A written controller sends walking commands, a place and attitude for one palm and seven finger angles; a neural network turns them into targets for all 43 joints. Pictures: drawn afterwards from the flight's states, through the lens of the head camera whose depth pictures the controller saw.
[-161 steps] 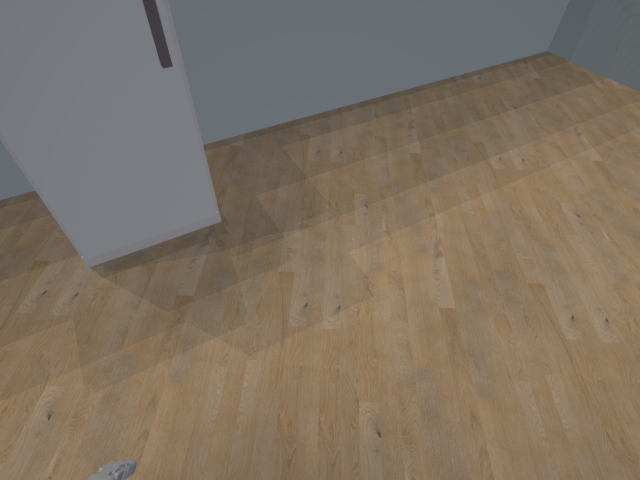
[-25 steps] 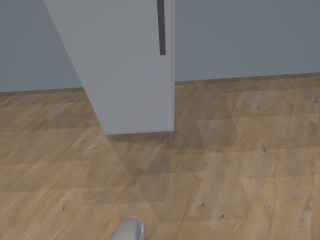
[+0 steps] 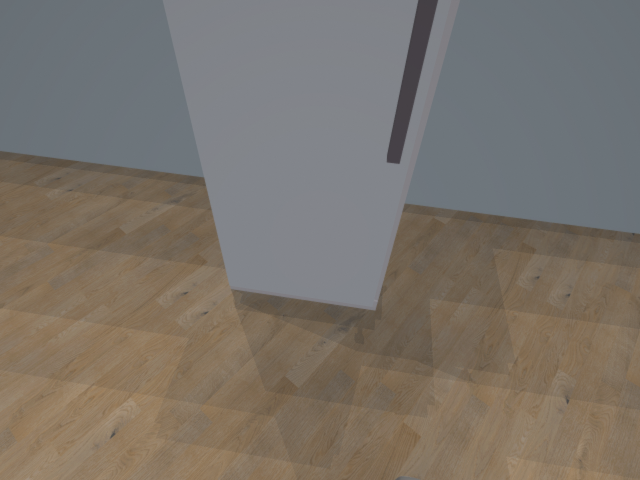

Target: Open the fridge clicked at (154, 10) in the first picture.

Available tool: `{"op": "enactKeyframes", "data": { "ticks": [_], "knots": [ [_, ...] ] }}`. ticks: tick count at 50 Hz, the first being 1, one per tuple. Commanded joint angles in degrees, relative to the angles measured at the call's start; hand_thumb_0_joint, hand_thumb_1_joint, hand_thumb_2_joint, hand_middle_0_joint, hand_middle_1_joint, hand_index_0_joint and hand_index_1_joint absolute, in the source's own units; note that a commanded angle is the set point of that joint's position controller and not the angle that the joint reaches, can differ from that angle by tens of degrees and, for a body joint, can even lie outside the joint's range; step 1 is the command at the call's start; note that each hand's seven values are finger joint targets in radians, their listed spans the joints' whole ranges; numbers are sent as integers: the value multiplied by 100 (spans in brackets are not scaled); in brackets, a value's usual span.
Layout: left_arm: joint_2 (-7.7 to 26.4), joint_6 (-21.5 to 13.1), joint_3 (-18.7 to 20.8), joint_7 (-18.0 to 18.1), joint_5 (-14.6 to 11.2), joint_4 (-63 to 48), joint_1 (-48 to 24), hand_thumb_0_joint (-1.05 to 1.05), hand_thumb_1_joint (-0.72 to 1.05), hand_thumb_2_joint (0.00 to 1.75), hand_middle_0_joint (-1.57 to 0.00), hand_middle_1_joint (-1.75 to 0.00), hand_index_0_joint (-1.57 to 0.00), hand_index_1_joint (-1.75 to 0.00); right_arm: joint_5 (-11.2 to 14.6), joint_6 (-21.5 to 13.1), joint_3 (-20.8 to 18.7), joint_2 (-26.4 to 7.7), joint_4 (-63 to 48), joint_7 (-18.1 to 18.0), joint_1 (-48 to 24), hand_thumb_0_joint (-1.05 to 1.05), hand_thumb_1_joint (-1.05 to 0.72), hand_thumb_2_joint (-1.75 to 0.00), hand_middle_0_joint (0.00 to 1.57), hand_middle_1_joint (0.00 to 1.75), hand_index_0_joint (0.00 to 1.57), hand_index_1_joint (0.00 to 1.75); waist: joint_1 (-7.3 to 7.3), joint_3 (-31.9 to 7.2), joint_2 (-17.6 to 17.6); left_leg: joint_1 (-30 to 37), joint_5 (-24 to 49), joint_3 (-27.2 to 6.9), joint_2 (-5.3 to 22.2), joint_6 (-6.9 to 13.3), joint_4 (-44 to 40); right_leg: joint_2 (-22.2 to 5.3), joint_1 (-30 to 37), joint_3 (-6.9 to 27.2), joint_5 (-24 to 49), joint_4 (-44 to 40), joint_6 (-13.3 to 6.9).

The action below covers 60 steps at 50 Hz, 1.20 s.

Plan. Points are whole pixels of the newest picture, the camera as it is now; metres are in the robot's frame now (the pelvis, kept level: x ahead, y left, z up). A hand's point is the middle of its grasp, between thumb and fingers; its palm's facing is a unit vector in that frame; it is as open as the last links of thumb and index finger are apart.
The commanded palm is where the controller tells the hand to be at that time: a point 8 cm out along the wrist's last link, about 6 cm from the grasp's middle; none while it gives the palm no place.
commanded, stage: take the last steps up to it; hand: right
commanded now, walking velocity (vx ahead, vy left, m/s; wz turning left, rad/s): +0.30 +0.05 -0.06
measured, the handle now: (418, 35) +0.76 -0.11 +0.23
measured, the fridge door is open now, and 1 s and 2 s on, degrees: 0 0 0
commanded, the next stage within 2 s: come to a stop and stand still in 0.66 s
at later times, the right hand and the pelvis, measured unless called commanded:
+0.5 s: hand out of the picture +0.16 -0.21 -0.17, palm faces -0.02 +0.99 -0.15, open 7.4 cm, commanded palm none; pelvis +0.14 -0.02 +0.01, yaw +2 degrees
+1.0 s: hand (414, 383) +0.32 -0.15 -0.18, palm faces +0.08 +0.98 -0.19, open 7.2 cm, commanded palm none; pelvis +0.28 +0.03 -0.01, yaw -1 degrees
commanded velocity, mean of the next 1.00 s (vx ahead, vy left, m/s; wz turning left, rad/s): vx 0.11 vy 0.02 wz -0.02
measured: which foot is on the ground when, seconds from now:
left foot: down 0.00-0.18, up 0.20-0.60, down 0.62-1.00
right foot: up 0.00-0.14, down 0.16-0.64, up 0.66-0.98, down 1.00-1.00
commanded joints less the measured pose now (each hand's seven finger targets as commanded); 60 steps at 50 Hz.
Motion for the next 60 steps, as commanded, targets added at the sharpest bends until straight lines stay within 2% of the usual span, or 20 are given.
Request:
{"op": "enactKeyframes", "data": {
  "ticks": [1, 7, 8, 9, 10, 12, 17, 25, 29, 30, 31, 32, 36, 41, 45, 49, 51, 53, 55, 60],
  "knots": [
    [228, -97, 2, -35, 0, -177, 79, 0, 90, 90, -20, -30, -20, -30, 14, -101, -158, -769, -81, -1, 632, 0, -90, -90, 20, 30, 20, 30, -228, 85, 805, 159, -750, -1629, 1581, 477, -1487, 181, 190, -266, -239, -1123, -16],
    [279, -285, -7, 18, -32, 152, 702, 0, 90, 90, -20, -30, -20, -30, 92, -68, -164, -730, 89, 13, 616, 0, -90, -90, 20, 30, 20, 30, 66, 26, 254, -307, -956, -1247, 1353, 136, -699, 450, 2149, -502, 248, -3217, -185],
    [581, -335, 50, 59, -13, 311, 1162, 0, 90, 90, -20, -30, -20, -30, 118, -66, -119, -502, 59, 38, 640, 0, -90, -90, 20, 30, 20, 30, 255, -81, -604, -1087, -988, -929, 961, -132, 250, -189, 3034, 422, -125, -3757, -424],
    [1133, -310, 192, 72, 39, 392, 1667, 0, 90, 90, -20, -30, -20, -30, 123, -81, -65, -252, -76, 100, 540, 0, -90, -90, 20, 30, 20, 30, 441, 8, -1787, -2127, -1538, -101, 413, -424, 1739, -1458, 3414, 2056, -996, -4460, -956],
    [1208, -261, 207, 110, 48, 395, 1820, 0, 90, 90, -20, -30, -20, -30, 23, -67, -103, -441, -280, 108, 89, 0, -90, -90, 20, 30, 20, 30, 546, 489, -1314, -2559, -1897, -297, 467, -446, 2756, -1989, 2946, 2679, -1342, -4973, -1344],
    [705, -302, 43, 163, 5, 366, 1388, 0, 90, 90, -20, -30, -20, -30, -62, 21, -173, -490, -116, 136, 78, 0, -90, -90, 20, 30, 20, 30, 281, 1059, -830, -2516, -1142, -645, 821, -476, 3462, -1469, 2110, 1864, -1129, -5129, -1095],
    [489, -467, -6, 215, -32, 449, 1364, 0, 90, 90, -20, -30, -20, -30, -15, 72, -138, -191, 181, 190, 465, 0, -90, -90, 20, 30, 20, 30, 24, 446, -546, -2254, -166, -444, 977, -737, 3515, -815, 2619, 254, 1619, -4707, -959],
    [505, -386, 59, 179, 20, 783, 1862, 0, 90, 90, -20, -30, -20, -30, 42, 58, -57, -54, -61, 200, -543, 0, -90, -90, 20, 30, 20, 30, 303, 824, -776, -1730, -106, 103, 927, -698, 1398, -763, 2527, -196, 2356, -4442, -1012],
    [576, -337, 109, 170, -16, 817, 1646, 0, 90, 90, -20, -30, -20, -30, 29, -55, -145, -295, 253, 156, 401, 0, -90, -90, 20, 30, 20, 30, -212, 158, -543, 180, 271, 319, 547, -490, 321, -635, 2230, -365, 2853, -3152, -775],
    [507, -351, 98, 130, -61, 810, 1608, 0, 90, 90, -20, -30, -20, -30, 1, -119, -215, -562, 498, 122, 1140, 0, -90, -90, 20, 30, 20, 30, -536, -268, -146, 1308, 542, 114, 687, -404, 181, -355, 1724, -606, 2522, -2224, -603],
    [171, -360, 39, 78, -122, 729, 1801, 0, 90, 90, -20, -30, -20, -30, -34, -195, -362, -1103, 683, 43, 1810, 0, -90, -90, 20, 30, 20, 30, -757, -1007, 1184, 2629, 760, -1329, 2005, -30, -60, 165, 552, -946, 692, -616, -391],
    [-2, -325, -17, 119, -163, 564, 1846, 0, 90, 90, -20, -30, -20, -30, 53, -184, -401, -1508, 724, 10, 2086, 0, -90, -90, 20, 30, 20, 30, -684, -1434, 1845, 2879, 1305, -2733, 2962, 406, -634, 698, -53, -445, -1844, 889, -341],
    [-44, -181, 36, 87, -60, 556, 1186, 0, 90, 90, -20, -30, -20, -30, 70, -120, -159, -659, 330, -100, 448, 0, -90, -90, 20, 30, 20, 30, -167, 177, 712, 262, 109, -1500, 2448, 298, -1280, 17, -116, 117, -626, 1454, -403],
    [-418, 10, -115, 119, -67, 728, 1532, 0, 90, 90, -20, -30, -20, -30, 19, -152, 54, -223, 182, -168, 69, 0, -90, -90, 20, 30, 20, 30, 234, 224, 589, -600, 2335, -290, 1984, 140, -1160, 213, 923, -127, -197, -456, -138],
    [-158, 40, -107, 119, -132, 465, 927, 0, 90, 90, -20, -30, -20, -30, 25, -11, -55, -589, 131, -227, 231, 0, -90, -90, 20, 30, 20, 30, -31, -25, 682, 286, 3374, -492, 2076, 298, -570, 440, 887, -227, -95, -1656, -86],
    [236, 117, 19, 127, -87, 274, 717, 0, 90, 90, -20, -30, -20, -30, 55, 156, -145, -745, 70, -244, 219, 0, -90, -90, 20, 30, 20, 30, 24, 18, 640, 53, 2702, -563, 2062, 112, -18, 430, 1563, -196, 1048, -2646, -135],
    [651, 57, 66, 149, -47, 137, 731, 0, 90, 90, -20, -30, -20, -30, 85, 236, -115, -522, -61, -259, 338, 0, -90, -90, 20, 30, 20, 30, 11, -139, -455, -393, 1057, -13, 1272, -523, 653, -549, 2188, 632, 4249, -3100, -635],
    [859, 50, 80, 203, -46, 58, 473, 0, 90, 90, -20, -30, -20, -30, 108, 318, -52, -375, -64, -285, 397, 0, -90, -90, 20, 30, 20, 30, -20, -211, -1453, -407, -2076, -99, 667, -779, 2194, -1137, 1952, 1248, 5023, -3856, -1354],
    [790, 33, 48, 269, -48, -89, 184, 0, 90, 90, -20, -30, -20, -30, 88, 380, -104, -496, -37, -262, 371, 0, -90, -90, 20, 30, 20, 30, -45, -228, -1022, -551, -2227, -665, 691, -727, 3190, -1119, 1708, 1094, 4356, -3870, -1537],
    [872, 50, 143, 254, -52, -208, 0, 0, 90, 90, -20, -30, -20, -30, 61, 396, -108, -373, -30, -208, 453, 0, -90, -90, 20, 30, 20, 30, -1, -711, -181, -1009, -1783, -669, 608, -865, 3413, -918, 2413, 770, 3611, -3644, -1483]
  ]
}}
